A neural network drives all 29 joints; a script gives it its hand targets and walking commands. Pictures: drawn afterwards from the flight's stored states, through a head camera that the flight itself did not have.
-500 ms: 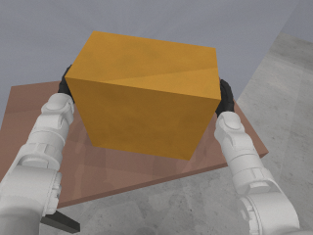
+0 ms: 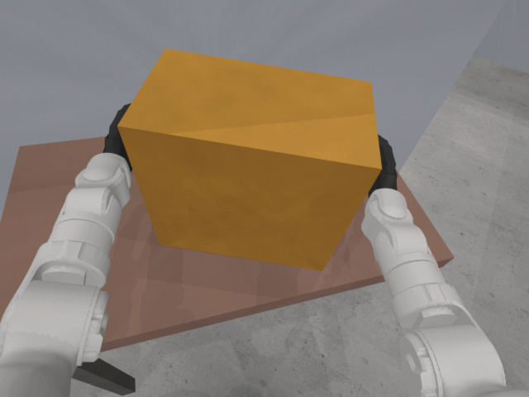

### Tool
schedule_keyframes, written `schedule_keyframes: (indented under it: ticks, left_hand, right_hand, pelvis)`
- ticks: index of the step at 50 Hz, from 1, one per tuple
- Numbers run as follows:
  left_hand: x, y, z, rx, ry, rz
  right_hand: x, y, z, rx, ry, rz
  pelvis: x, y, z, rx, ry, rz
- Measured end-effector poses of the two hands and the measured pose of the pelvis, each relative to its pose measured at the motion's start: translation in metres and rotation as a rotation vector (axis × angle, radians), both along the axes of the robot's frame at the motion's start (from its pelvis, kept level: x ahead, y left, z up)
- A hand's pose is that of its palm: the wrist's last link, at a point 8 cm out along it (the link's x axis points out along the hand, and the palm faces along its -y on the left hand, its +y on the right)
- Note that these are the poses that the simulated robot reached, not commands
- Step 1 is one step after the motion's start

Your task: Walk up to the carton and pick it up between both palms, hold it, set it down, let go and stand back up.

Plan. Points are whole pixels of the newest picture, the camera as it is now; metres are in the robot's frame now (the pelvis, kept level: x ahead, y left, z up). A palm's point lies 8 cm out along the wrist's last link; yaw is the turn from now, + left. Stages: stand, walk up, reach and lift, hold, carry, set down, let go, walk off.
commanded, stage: reach and lift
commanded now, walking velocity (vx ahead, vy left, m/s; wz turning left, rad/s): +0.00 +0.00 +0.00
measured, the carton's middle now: (253, 172) +0.45 -0.03 +0.06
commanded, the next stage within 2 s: none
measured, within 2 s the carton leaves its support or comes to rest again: leaves its support in 0.20 s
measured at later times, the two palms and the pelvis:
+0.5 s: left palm (116, 144) +0.45 +0.17 +0.14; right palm (384, 185) +0.37 -0.21 +0.10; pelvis +0.00 +0.00 +0.00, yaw +0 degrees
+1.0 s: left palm (106, 132) +0.43 +0.17 +0.18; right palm (408, 161) +0.36 -0.22 +0.17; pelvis -0.02 +0.00 +0.00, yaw +0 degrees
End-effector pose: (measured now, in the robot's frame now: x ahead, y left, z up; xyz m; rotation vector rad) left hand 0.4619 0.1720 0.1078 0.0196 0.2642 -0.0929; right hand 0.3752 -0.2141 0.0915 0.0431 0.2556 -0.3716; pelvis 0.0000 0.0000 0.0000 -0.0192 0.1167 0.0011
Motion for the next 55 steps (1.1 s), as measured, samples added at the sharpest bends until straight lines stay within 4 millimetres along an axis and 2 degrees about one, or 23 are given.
schedule_keyframes:
  ticks: [17,30,37,48,55]
  left_hand:
    - [-0.003,-0.003,0.015,0.007,-0.025,0.003]
    - [-0.012,-0.002,0.034,0.026,-0.066,0.003]
    - [-0.02,-0.002,0.042,0.01,-0.089,0.007]
    - [-0.029,-0.004,0.065,-0.017,-0.105,0.02]
    - [-0.03,-0.007,0.076,-0.017,-0.109,0.026]
  right_hand:
    - [-0.001,0.0,0.004,-0.002,-0.009,-0.011]
    - [-0.008,0.001,0.02,-0.039,-0.034,-0.002]
    - [-0.014,0.001,0.037,-0.091,-0.052,0.008]
    - [-0.017,-0.002,0.072,-0.068,-0.082,0.014]
    - [-0.016,-0.006,0.082,-0.054,-0.097,0.018]
  pelvis:
    - [-0.001,0.0,0.0,0.0,-0.001,0.0]
    - [-0.008,0.0,0.0,0.0,-0.011,0.0]
    - [-0.01,0.0,0.0,0.0,-0.014,0.0]
    - [-0.015,0.001,-0.001,-0.001,-0.023,0.0]
    - [-0.018,0.0,-0.001,0.0,-0.027,0.0]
